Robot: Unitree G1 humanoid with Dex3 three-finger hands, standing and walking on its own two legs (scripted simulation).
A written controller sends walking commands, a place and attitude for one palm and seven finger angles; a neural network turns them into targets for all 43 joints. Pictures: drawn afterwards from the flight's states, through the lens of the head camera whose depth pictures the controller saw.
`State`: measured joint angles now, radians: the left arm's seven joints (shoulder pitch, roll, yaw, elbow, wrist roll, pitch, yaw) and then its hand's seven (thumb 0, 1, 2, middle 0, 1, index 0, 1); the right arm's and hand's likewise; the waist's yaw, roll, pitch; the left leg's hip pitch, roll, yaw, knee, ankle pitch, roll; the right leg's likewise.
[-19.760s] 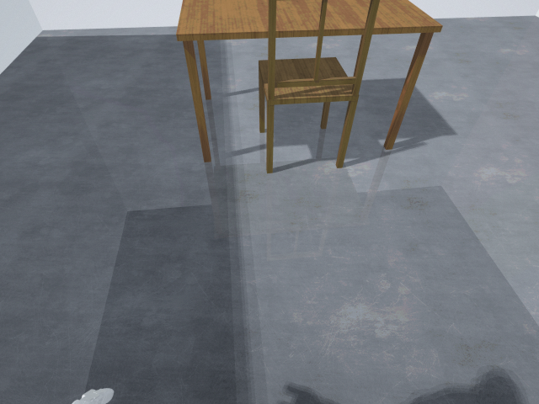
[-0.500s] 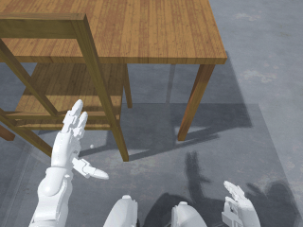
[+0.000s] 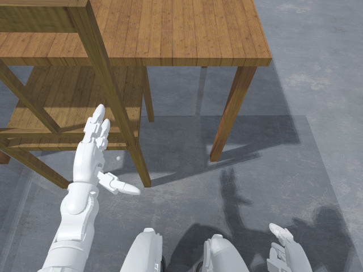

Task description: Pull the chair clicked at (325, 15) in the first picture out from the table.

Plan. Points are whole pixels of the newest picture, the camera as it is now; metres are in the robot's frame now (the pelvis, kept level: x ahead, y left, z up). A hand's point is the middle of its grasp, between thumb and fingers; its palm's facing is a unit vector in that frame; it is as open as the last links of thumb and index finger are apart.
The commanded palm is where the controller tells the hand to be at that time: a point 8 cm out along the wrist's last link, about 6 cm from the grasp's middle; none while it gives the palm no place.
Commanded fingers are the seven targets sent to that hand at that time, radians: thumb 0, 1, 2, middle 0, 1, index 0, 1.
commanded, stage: aim the fingers beside a spindle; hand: left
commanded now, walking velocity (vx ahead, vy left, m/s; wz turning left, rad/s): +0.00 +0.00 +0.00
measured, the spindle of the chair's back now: (22, 93) +0.48 +0.38 +0.06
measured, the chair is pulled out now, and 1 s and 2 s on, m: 0.00 0.00 0.00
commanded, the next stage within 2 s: none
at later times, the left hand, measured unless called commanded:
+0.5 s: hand (121, 162) +0.34 +0.14 +0.02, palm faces -0.02 -1.00 -0.04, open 16.9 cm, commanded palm +0.32 +0.20 +0.03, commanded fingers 0.00 -0.50 0.30 -0.06 -0.08 -0.06 -0.08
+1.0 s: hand (116, 161) +0.33 +0.15 +0.03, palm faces +0.02 -1.00 -0.04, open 16.9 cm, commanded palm +0.31 +0.21 +0.03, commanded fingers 0.00 -0.50 0.30 -0.06 -0.08 -0.06 -0.08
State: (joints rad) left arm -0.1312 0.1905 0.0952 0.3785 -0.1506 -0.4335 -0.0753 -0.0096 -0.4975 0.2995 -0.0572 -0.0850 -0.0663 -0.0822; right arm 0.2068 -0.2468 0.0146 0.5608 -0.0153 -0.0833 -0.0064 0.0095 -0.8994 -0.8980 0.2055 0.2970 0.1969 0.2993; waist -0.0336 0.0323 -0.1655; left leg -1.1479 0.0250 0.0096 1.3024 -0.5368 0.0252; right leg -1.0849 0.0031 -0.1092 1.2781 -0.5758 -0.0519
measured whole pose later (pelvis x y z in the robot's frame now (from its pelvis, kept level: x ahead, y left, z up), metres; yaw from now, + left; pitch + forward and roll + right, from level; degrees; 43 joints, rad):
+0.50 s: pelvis +0.00 +0.00 +0.00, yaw +0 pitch +22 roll -2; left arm -0.11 0.18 0.07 0.41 -0.15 -0.45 -0.09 -0.01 -0.50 0.30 -0.06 -0.08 -0.06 -0.08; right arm 0.20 -0.25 0.01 0.56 -0.01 -0.05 0.00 0.01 -0.90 -0.90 0.21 0.30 0.20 0.30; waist -0.03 0.03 -0.18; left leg -1.13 0.02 0.01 1.28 -0.53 0.02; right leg -1.06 0.00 -0.11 1.26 -0.57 -0.05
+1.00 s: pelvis +0.00 +0.00 +0.00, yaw +0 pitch +21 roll -2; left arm -0.08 0.18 0.09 0.33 -0.15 -0.47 -0.05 -0.01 -0.50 0.30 -0.06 -0.09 -0.07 -0.08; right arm 0.21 -0.24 0.01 0.55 -0.01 -0.04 -0.01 0.01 -0.90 -0.90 0.21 0.30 0.20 0.30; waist -0.04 0.03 -0.17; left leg -1.13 0.03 0.01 1.30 -0.54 0.03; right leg -1.07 0.01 -0.10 1.27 -0.57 -0.05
